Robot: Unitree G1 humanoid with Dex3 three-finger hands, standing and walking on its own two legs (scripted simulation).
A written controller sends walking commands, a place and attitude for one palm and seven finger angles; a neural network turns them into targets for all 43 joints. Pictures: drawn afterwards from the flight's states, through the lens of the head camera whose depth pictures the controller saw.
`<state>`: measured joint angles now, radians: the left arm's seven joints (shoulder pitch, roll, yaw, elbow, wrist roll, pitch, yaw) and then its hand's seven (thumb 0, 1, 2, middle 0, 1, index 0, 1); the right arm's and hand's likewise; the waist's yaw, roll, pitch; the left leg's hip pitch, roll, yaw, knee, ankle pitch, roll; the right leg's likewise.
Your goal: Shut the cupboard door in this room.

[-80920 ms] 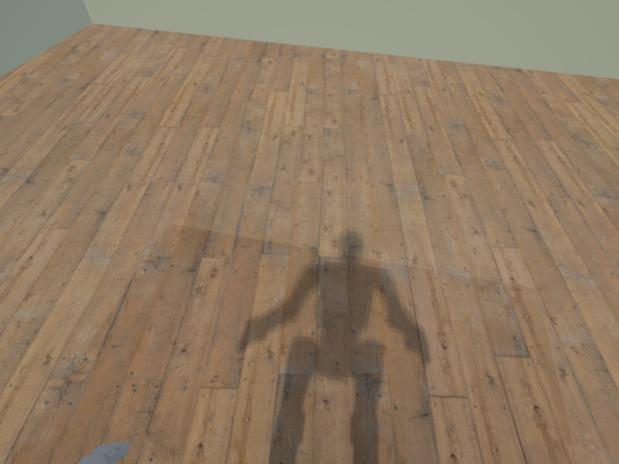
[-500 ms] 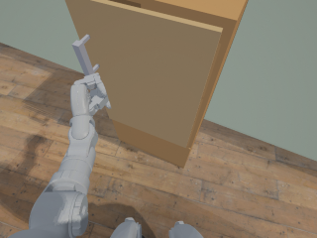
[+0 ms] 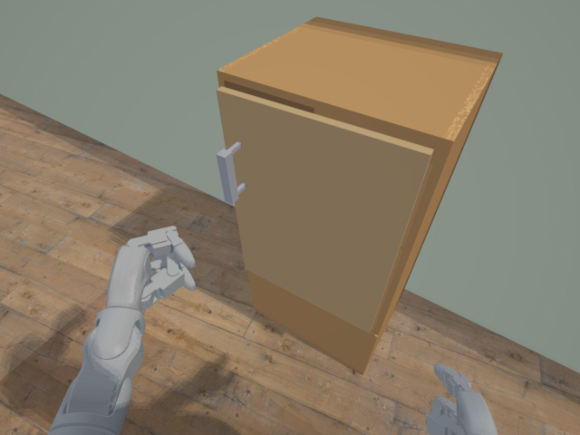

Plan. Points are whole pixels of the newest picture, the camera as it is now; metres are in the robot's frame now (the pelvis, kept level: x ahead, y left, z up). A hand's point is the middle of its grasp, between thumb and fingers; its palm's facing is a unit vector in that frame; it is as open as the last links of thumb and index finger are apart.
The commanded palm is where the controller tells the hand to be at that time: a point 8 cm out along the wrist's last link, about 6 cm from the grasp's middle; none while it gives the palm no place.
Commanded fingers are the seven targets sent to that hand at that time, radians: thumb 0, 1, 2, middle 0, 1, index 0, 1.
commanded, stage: draw the hand back to the body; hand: left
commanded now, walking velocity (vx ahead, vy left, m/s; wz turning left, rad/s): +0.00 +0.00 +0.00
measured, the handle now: (234, 172) +0.64 +0.16 -0.01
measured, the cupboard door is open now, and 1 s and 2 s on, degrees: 2 2 2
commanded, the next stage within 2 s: step back with the hand held close in 0.90 s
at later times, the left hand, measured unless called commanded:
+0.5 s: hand (40, 298) +0.21 +0.27 +0.17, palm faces +0.42 -0.82 -0.40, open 6.0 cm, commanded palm +0.16 +0.31 +0.19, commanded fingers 0.00 0.90 0.90 -0.20 -0.30 -0.20 -0.30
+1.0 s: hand (44, 300) +0.21 +0.26 +0.18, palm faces +0.44 -0.80 -0.41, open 7.4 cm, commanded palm +0.16 +0.29 +0.19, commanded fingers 0.00 0.90 0.90 -0.20 -0.30 -0.20 -0.30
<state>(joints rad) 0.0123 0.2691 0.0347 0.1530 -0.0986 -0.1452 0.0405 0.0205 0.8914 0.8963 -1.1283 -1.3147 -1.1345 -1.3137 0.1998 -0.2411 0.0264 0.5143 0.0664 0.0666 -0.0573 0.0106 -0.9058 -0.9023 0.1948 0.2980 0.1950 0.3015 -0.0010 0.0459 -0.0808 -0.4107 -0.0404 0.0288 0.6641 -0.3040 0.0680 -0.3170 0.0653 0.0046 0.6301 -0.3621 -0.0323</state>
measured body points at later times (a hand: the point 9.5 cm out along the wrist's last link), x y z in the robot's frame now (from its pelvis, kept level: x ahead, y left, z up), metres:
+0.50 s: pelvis +0.02 +0.01 +0.02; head +0.00 -0.02 +0.47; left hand +0.19 +0.31 +0.19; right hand +0.21 -0.20 -0.07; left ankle +0.03 +0.07 -0.72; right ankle -0.02 -0.10 -0.72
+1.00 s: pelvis +0.02 -0.01 +0.02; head +0.00 -0.03 +0.47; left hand +0.18 +0.30 +0.20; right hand +0.21 -0.23 -0.06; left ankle +0.03 +0.07 -0.72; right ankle -0.02 -0.10 -0.72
